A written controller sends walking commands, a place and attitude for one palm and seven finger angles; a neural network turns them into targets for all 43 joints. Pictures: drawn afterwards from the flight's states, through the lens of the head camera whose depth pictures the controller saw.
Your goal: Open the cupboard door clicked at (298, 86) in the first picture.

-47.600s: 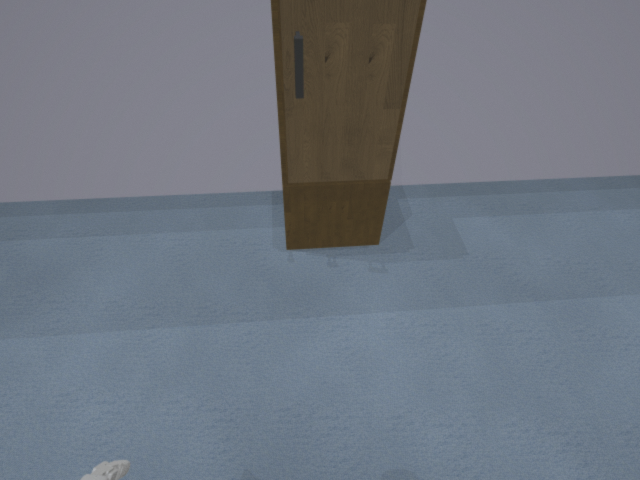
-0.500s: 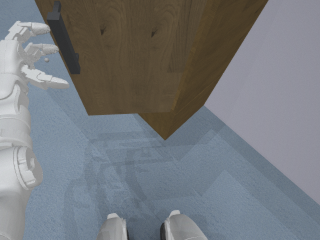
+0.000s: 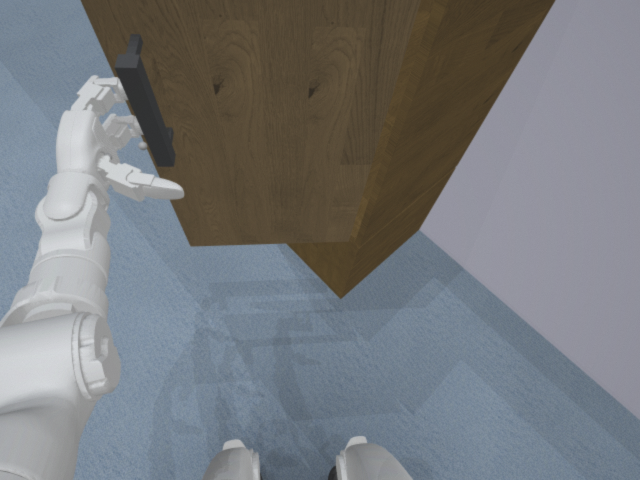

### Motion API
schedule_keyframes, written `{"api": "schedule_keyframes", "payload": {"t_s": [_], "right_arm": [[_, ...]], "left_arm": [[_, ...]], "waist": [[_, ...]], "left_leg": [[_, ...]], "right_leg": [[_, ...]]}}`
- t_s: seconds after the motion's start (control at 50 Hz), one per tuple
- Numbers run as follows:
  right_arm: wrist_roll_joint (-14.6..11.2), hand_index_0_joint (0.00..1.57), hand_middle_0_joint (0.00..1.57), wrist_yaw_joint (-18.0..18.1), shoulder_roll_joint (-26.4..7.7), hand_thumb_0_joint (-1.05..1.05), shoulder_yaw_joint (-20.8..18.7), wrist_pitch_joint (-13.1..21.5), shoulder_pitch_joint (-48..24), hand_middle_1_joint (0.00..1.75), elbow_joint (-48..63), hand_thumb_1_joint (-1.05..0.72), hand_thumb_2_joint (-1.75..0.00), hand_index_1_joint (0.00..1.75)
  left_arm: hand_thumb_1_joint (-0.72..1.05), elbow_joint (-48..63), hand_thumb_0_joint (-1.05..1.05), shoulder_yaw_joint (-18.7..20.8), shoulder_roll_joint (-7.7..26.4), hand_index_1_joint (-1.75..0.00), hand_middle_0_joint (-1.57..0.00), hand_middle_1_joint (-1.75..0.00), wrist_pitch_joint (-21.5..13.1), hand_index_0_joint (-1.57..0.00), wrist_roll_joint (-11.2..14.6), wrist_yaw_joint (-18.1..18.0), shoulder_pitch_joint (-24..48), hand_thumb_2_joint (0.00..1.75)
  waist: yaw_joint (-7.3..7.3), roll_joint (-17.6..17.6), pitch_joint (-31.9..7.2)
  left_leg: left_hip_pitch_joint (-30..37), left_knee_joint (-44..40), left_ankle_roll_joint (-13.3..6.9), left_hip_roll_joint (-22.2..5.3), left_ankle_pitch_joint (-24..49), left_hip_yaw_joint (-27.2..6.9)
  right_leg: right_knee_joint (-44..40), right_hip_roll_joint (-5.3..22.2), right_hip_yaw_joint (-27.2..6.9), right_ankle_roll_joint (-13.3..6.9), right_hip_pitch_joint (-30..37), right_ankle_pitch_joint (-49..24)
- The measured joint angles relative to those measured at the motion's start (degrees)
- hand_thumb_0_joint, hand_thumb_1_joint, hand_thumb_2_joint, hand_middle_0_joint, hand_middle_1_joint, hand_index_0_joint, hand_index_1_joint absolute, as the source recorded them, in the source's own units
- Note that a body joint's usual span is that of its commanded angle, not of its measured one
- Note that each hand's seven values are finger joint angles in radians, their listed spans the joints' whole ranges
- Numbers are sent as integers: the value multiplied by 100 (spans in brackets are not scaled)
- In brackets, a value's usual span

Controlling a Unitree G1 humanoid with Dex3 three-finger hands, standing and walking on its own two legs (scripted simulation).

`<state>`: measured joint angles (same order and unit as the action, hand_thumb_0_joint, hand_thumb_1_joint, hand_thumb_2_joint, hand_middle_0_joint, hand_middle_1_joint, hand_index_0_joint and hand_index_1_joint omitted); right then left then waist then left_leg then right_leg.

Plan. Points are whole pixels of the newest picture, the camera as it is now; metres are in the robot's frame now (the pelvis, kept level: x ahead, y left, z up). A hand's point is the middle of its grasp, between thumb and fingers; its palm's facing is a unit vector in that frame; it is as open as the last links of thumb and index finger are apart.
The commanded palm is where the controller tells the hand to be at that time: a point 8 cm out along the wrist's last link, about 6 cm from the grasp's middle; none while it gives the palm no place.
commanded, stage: slide the fingers in behind the handle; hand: left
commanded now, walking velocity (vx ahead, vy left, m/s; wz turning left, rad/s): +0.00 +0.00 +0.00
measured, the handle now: (152, 106) +0.57 +0.17 +0.09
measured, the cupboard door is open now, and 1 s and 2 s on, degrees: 52 52 61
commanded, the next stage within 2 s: close the thumb around the handle in 0.74 s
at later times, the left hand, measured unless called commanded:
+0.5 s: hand (166, 142) +0.50 +0.15 +0.09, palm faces +0.01 -1.00 -0.03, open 14.0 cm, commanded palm +0.48 +0.19 +0.09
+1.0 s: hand (167, 141) +0.51 +0.15 +0.09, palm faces +0.00 -1.00 -0.02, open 13.4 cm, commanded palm +0.49 +0.19 +0.09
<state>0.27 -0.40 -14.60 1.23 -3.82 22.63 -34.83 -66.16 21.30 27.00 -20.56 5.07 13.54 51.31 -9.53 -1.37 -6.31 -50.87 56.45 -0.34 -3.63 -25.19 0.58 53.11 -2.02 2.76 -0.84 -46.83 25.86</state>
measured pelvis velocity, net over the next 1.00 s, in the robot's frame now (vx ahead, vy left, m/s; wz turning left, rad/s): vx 0.00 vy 0.00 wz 0.01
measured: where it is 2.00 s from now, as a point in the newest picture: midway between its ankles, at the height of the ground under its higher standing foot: outside the picture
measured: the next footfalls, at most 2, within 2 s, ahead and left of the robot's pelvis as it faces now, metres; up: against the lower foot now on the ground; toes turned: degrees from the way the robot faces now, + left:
none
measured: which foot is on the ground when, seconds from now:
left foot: down 0.00-1.00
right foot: down 0.00-1.00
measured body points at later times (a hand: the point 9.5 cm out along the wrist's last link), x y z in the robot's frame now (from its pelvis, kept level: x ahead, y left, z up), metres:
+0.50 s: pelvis -0.01 -0.01 +0.00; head +0.11 +0.00 +0.43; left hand +0.50 +0.21 +0.09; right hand -0.02 -0.27 -0.12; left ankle +0.01 +0.11 -0.68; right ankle -0.01 -0.11 -0.68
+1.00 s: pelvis +0.00 +0.00 +0.00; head +0.11 +0.01 +0.43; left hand +0.50 +0.21 +0.09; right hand +0.00 -0.27 -0.12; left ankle +0.01 +0.11 -0.68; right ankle -0.01 -0.11 -0.68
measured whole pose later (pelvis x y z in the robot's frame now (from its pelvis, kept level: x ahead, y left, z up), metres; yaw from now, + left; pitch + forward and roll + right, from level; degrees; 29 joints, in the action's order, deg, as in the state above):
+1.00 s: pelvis +0.00 +0.00 +0.00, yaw +0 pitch +20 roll -2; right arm 0.6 -0.9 -14.8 0.7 -2.9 23.5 -36.2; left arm -67.5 18.8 24.4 -22.3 4.6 9.3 53.4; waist -9.7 -1.8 -6.3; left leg -51.5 56.3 0.0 -3.3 -24.8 0.4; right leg 53.8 -1.8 2.8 -1.2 -47.8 26.0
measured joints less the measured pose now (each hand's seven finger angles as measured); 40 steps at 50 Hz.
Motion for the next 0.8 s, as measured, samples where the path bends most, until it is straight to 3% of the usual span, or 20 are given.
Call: {"api": "schedule_keyframes", "payload": {"t_s": [0.28, 0.44, 0.8], "right_arm": [[19, 20, 20, -1, -25, 0, -21, 94, 30, 30, -128, -90, -90, 30], [56, 20, 20, -39, -19, 0, -26, 118, 123, 30, -190, -90, -90, 30], [56, 20, 20, -48, -35, 0, -40, 133, 156, 30, -178, -90, -90, 30]], "left_arm": [[-50, -157, -2, -270, -127, -119, -29, -120, -108, -30, 11, -208, 281, 30], [-50, -199, -2, -171, -197, -120, -29, -120, -178, -29, -82, -476, 312, 30], [-50, -185, -2, -160, -181, -120, -30, -120, -186, -29, -73, -422, 292, 30]], "waist": [[-3, -30, 52], [-44, -43, 39], [-55, -41, 17]], "left_leg": [[-130, 47, 38, 28, 76, -53], [-166, 58, 44, 22, 83, -28], [-154, 12, 45, 17, 78, -14]], "right_leg": [[117, 24, 51, -42, -139, -13], [171, 20, 24, -51, -207, -8], [120, 10, 4, -50, -201, -13]]}}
